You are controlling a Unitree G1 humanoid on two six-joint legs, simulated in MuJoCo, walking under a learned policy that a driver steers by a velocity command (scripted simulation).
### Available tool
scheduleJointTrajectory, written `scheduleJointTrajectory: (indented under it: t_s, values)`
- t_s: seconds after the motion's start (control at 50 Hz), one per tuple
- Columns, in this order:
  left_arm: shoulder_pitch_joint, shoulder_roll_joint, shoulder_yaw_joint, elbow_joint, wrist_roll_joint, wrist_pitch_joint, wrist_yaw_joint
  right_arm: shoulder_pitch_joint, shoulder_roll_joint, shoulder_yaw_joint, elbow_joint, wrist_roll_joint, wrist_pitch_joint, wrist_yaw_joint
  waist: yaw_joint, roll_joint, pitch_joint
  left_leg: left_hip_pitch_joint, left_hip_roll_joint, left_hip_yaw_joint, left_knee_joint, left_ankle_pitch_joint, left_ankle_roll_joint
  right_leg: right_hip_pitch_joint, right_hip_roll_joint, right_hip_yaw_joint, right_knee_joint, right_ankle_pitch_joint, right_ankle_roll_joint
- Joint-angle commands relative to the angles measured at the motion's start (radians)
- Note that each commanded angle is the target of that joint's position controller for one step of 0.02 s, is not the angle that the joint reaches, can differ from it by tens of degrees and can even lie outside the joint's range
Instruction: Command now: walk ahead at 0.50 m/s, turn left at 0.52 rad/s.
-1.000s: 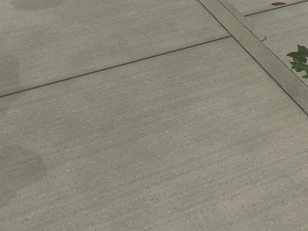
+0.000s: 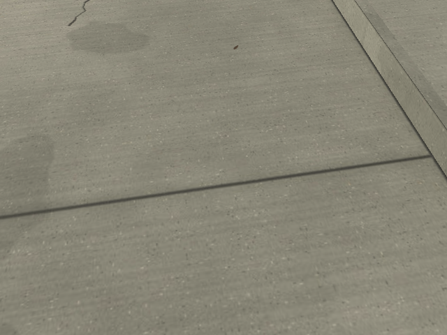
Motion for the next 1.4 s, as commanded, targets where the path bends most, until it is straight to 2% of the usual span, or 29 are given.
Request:
scheduleJointTrajectory:
  t_s: [0.02, 0.2, 0.24, 0.28, 0.3, 0.32, 0.34, 0.36, 0.38, 0.4, 0.5, 0.66, 0.76, 0.78, 0.8, 0.82, 0.84, 0.86, 0.9, 0.96, 1.08, 1.2, 1.24, 1.28, 1.3, 1.32, 1.34, 1.36, 1.4]
  values:
    - [-0.068, 0.139, 0.034, -0.050, 0.003, -0.023, 0.008, 0.010, -0.022, -0.006, -0.075, -0.007, 0.003, 0.005, -0.026, -0.125, 0.005, -0.079, 0.054, -0.047, -0.089, 0.130, -0.015, 0.031, -0.282, 0.142, -0.217, 0.184, -0.164]
    - [0.015, 0.221, 0.062, 0.002, -0.034, 0.024, 0.020, -0.217, -0.021, 0.002, -0.182, -0.009, -0.003, 0.058, 0.036, -0.099, 0.058, -0.047, 0.001, 0.082, -0.449, 0.196, 0.054, 0.229, -0.313, -0.041, -0.141, 0.343, -0.106]
    - [0.001, 0.251, 0.071, 0.000, -0.045, 0.039, 0.023, -0.163, -0.056, -0.017, -0.186, -0.012, 0.004, 0.059, -0.013, -0.130, 0.002, 0.069, -0.063, 0.139, -0.456, 0.092, 0.095, 0.262, -0.311, -0.074, 0.003, 0.661, -0.084]
    - [-0.012, 0.233, 0.062, -0.007, -0.048, 0.050, 0.025, 0.116, -0.148, -0.074, -0.114, -0.006, 0.013, 0.043, -0.166, -0.098, -0.150, 0.472, -0.156, 0.163, -0.528, 0.130, 0.161, 0.130, -0.247, -0.123, 0.395, 0.743, -0.031]
    - [0.027, 0.145, 0.031, -0.029, 0.000, 0.043, 0.024, 0.227, -0.245, -0.101, -0.090, 0.004, 0.024, 0.020, -0.169, 0.106, -0.225, 0.750, 0.030, -0.135, -0.544, 0.177, 0.231, -0.159, -0.177, -0.126, 0.736, 0.180, 0.021]
    - [0.070, 0.068, 0.001, -0.087, 0.004, 0.012, 0.012, 0.154, -0.301, -0.096, -0.135, 0.001, 0.005, 0.027, -0.068, 0.263, -0.365, 0.982, 0.227, -0.734, -0.744, -0.114, 0.434, -0.519, 0.031, 0.072, 1.028, -0.432, 0.066]
    - [-0.052, 0.175, 0.021, -0.094, -0.036, -0.019, 0.001, 0.155, -0.202, -0.067, -0.148, -0.003, -0.014, 0.041, -0.146, 0.082, -0.348, 0.960, 0.237, -0.735, -0.838, -0.171, 0.386, -0.622, -0.020, 0.218, 1.069, -0.384, 0.042]
    - [-0.110, 0.185, 0.023, -0.118, -0.059, -0.036, -0.004, 0.129, -0.164, -0.055, -0.140, -0.011, -0.030, 0.042, -0.133, 0.051, -0.217, 0.852, 0.208, -0.600, -0.836, -0.114, 0.346, -0.665, -0.057, 0.203, 1.023, -0.295, 0.016]
    - [-0.108, 0.167, 0.019, -0.108, -0.041, -0.041, 0.005, 0.069, -0.141, -0.047, -0.143, -0.013, -0.038, 0.041, -0.083, -0.044, -0.137, 0.705, 0.163, -0.485, -0.829, 0.010, 0.312, -0.614, -0.101, 0.205, 0.934, -0.217, 0.012]
    - [-0.095, 0.174, 0.026, -0.096, -0.015, -0.037, 0.013, 0.012, -0.107, -0.037, -0.152, -0.017, -0.040, 0.036, -0.046, -0.040, -0.106, 0.596, 0.126, -0.395, -0.832, 0.123, 0.292, -0.543, -0.131, 0.211, 0.845, -0.167, 0.019]
    - [-0.117, 0.131, 0.021, -0.108, 0.007, 0.005, 0.013, 0.014, -0.125, -0.039, -0.160, -0.019, -0.046, 0.005, -0.017, -0.026, -0.060, 0.423, 0.059, -0.251, -0.886, 0.350, 0.292, -0.461, -0.116, 0.186, 0.625, -0.011, 0.087]
    - [-0.336, 0.114, 0.005, -0.182, -0.017, -0.014, -0.014, 0.120, -0.134, -0.046, -0.106, -0.004, -0.029, -0.014, -0.098, 0.028, -0.008, 0.410, 0.027, -0.263, -0.825, 0.168, 0.211, -0.353, -0.029, 0.199, 0.194, 0.276, 0.088]
    - [-0.181, 0.176, 0.038, -0.149, -0.016, -0.037, -0.016, 0.098, -0.105, -0.041, -0.107, -0.007, -0.011, -0.020, -0.006, 0.080, -0.063, 0.479, 0.021, -0.350, -0.629, 0.266, 0.161, -0.137, -0.011, 0.183, 0.096, 0.126, 0.013]
    - [-0.058, 0.214, 0.053, -0.132, 0.000, -0.043, -0.009, 0.092, -0.056, -0.022, -0.120, -0.015, -0.013, -0.015, 0.054, 0.039, -0.177, 0.408, -0.036, -0.298, -0.430, 0.247, 0.127, 0.087, -0.103, 0.254, 0.117, 0.112, -0.039]
    - [0.081, 0.294, 0.072, -0.118, 0.018, -0.038, -0.001, 0.185, 0.006, -0.002, -0.143, -0.011, -0.018, -0.016, 0.051, -0.171, -0.341, 0.122, -0.163, -0.169, -0.090, -0.029, 0.051, 0.454, -0.328, 0.586, 0.102, -0.013, -0.160]
    - [0.118, 0.279, 0.072, -0.087, -0.004, -0.025, -0.012, 0.246, -0.022, 0.003, -0.157, 0.010, -0.025, -0.018, 0.029, -0.397, -0.379, -0.118, -0.170, -0.129, 0.128, -0.337, 0.025, 0.551, -0.446, 0.944, -0.014, -0.280, -0.244]
    - [0.063, 0.186, 0.048, -0.108, -0.017, -0.019, -0.011, 0.182, -0.116, -0.019, -0.138, 0.017, -0.022, -0.018, 0.049, -0.253, -0.235, -0.191, -0.106, -0.148, 0.212, -0.260, 0.017, 0.437, -0.413, 0.853, -0.052, -0.410, -0.205]
    - [0.014, 0.149, 0.036, -0.117, -0.013, -0.009, -0.005, 0.092, -0.139, -0.026, -0.151, 0.006, -0.016, -0.017, 0.054, -0.177, -0.135, -0.187, -0.070, -0.106, 0.215, -0.180, 0.014, 0.310, -0.372, 0.689, -0.057, -0.331, -0.164]
    - [-0.053, 0.109, 0.020, -0.109, 0.000, -0.003, 0.000, 0.032, -0.112, -0.031, -0.167, -0.010, -0.010, -0.011, 0.014, -0.147, -0.033, -0.123, -0.010, -0.093, 0.126, -0.082, 0.014, 0.113, -0.295, 0.484, -0.102, -0.116, -0.139]
    - [-0.057, 0.118, 0.024, -0.085, -0.004, -0.014, 0.003, 0.038, -0.049, -0.019, -0.177, 0.001, 0.005, 0.000, -0.008, -0.165, -0.014, -0.078, 0.021, -0.061, 0.057, -0.030, 0.008, 0.036, -0.267, 0.328, -0.166, 0.024, -0.150]
    - [-0.027, 0.170, 0.037, -0.048, -0.009, -0.011, 0.005, -0.080, -0.011, 0.000, -0.212, -0.008, -0.008, 0.018, 0.022, -0.110, 0.002, -0.083, 0.019, -0.025, -0.236, 0.225, -0.003, 0.075, -0.247, 0.119, -0.197, 0.228, -0.153]
    - [0.091, 0.226, 0.040, 0.023, -0.049, 0.024, -0.004, -0.260, -0.005, 0.013, -0.267, -0.011, -0.039, 0.047, 0.052, -0.111, 0.063, -0.009, -0.032, 0.056, -0.516, 0.192, 0.031, 0.177, -0.287, 0.140, -0.162, 0.318, -0.155]
    - [0.088, 0.249, 0.043, 0.036, -0.052, 0.036, -0.001, -0.204, -0.048, -0.005, -0.256, -0.014, -0.046, 0.048, -0.005, -0.141, 0.015, 0.117, -0.069, 0.070, -0.576, 0.138, 0.055, 0.212, -0.292, 0.145, -0.063, 0.510, -0.131]
    - [0.078, 0.213, 0.025, 0.037, -0.046, 0.036, 0.004, 0.068, -0.137, -0.052, -0.175, -0.024, -0.044, 0.031, -0.155, -0.134, -0.171, 0.577, -0.071, 0.069, -0.600, 0.226, 0.106, 0.051, -0.208, 0.083, 0.266, 0.581, -0.067]
    - [0.098, 0.114, -0.008, -0.001, -0.013, 0.026, 0.001, 0.223, -0.229, -0.073, -0.154, -0.049, -0.036, 0.010, -0.189, 0.032, -0.345, 0.929, 0.186, -0.231, -0.568, 0.226, 0.190, -0.246, -0.114, 0.046, 0.627, 0.179, -0.007]
    - [0.180, 0.062, -0.027, -0.001, -0.026, 0.010, -0.003, 0.211, -0.239, -0.064, -0.161, -0.053, -0.035, 0.010, -0.133, 0.211, -0.482, 1.029, 0.351, -0.610, -0.706, 0.108, 0.298, -0.452, 0.002, 0.176, 0.868, -0.428, 0.022]
    - [0.104, 0.176, 0.007, 0.002, -0.057, 0.008, -0.005, 0.173, -0.146, -0.041, -0.160, -0.045, -0.038, 0.015, -0.158, 0.100, -0.363, 0.932, 0.310, -0.528, -0.744, 0.038, 0.261, -0.542, -0.049, 0.242, 0.950, -0.396, 0.019]
    - [0.043, 0.182, 0.012, -0.023, -0.065, 0.007, -0.007, 0.118, -0.112, -0.028, -0.149, -0.032, -0.043, 0.016, -0.134, 0.095, -0.211, 0.803, 0.272, -0.369, -0.770, 0.068, 0.228, -0.589, -0.089, 0.213, 0.936, -0.312, 0.013]
    - [0.027, 0.156, 0.018, -0.016, -0.043, 0.022, 0.002, 0.012, -0.052, -0.013, -0.137, -0.032, -0.058, 0.022, -0.066, 0.066, -0.097, 0.589, 0.195, -0.196, -0.849, 0.144, 0.194, -0.517, -0.148, 0.206, 0.855, -0.166, 0.022]
Velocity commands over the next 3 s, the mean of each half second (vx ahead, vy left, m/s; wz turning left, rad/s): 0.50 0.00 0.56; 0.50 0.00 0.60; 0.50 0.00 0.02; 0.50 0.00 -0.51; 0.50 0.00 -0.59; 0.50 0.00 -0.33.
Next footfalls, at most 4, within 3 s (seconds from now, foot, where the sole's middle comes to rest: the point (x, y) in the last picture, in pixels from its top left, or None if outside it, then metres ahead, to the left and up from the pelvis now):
0.28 left None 0.30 0.16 -0.78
0.78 right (225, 283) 0.64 0.06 -0.78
1.28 left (106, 264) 0.71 0.45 -0.78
1.80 right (144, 174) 1.08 0.38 -0.78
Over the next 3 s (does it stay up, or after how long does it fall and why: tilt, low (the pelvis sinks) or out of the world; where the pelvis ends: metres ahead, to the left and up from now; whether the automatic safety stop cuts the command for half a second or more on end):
stays up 1.54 0.45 0.00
